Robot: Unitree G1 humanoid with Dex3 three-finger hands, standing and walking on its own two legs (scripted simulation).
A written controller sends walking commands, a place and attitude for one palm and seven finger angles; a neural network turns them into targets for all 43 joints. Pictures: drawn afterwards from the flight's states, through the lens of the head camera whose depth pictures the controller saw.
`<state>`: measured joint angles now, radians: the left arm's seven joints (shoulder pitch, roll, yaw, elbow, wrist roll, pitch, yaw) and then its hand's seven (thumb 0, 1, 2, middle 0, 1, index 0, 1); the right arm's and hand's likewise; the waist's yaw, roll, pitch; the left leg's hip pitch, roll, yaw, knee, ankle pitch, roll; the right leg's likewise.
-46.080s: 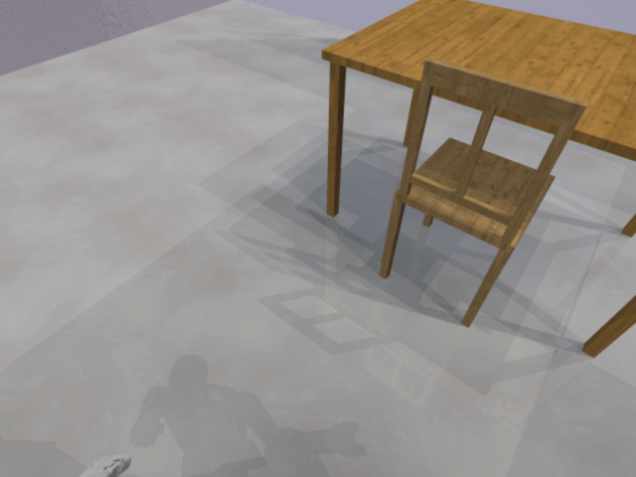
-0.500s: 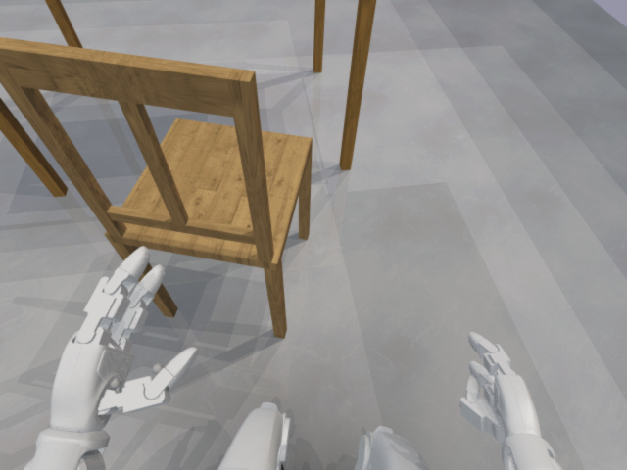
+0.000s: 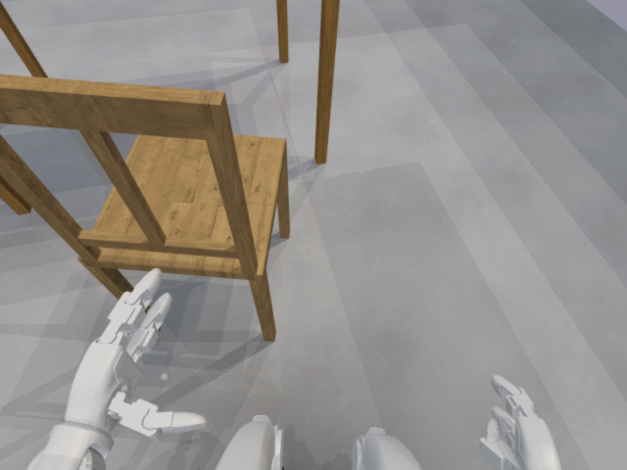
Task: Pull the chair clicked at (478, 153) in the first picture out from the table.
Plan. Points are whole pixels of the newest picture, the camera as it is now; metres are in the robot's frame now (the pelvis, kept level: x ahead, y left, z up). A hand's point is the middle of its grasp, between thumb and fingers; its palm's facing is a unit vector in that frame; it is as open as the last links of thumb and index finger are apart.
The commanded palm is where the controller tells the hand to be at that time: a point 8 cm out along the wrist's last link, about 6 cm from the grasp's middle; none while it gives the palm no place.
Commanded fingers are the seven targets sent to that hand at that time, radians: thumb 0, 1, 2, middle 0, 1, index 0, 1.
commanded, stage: raise the hand toward the chair's back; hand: left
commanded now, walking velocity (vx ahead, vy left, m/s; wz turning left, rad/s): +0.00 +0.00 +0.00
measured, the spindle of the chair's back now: (130, 193) +0.50 +0.32 -0.01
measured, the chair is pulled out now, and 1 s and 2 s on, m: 0.47 0.47 0.47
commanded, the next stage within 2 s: aim the fingers beside a spindle in 0.98 s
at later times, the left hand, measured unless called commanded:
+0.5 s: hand (116, 340) +0.25 +0.23 +0.06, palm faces -0.01 -1.00 -0.06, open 16.9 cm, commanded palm +0.23 +0.28 +0.06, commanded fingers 0.00 -0.50 0.30 -0.06 -0.08 -0.06 -0.08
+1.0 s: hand (126, 350) +0.24 +0.22 +0.06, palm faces -0.05 -1.00 -0.04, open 16.9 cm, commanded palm +0.23 +0.28 +0.06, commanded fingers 0.00 -0.50 0.30 -0.06 -0.08 -0.06 -0.08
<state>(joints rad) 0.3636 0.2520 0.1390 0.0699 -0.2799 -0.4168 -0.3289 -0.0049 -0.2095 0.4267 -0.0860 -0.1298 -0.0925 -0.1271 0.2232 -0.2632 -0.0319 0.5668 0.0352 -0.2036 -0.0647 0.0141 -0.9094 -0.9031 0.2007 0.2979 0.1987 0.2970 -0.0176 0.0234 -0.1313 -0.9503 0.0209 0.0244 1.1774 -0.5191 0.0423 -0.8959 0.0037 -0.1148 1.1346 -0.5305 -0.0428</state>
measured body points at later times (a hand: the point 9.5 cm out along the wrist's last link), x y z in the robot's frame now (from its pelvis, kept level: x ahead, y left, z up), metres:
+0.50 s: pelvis +0.01 +0.02 +0.01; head +0.08 +0.03 +0.45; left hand +0.24 +0.28 +0.06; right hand +0.19 -0.22 -0.07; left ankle +0.03 +0.09 -0.65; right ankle +0.01 -0.10 -0.65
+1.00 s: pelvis +0.01 +0.01 +0.01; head +0.08 +0.03 +0.46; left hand +0.24 +0.27 +0.06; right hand +0.18 -0.22 -0.06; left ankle +0.03 +0.09 -0.65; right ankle +0.01 -0.10 -0.65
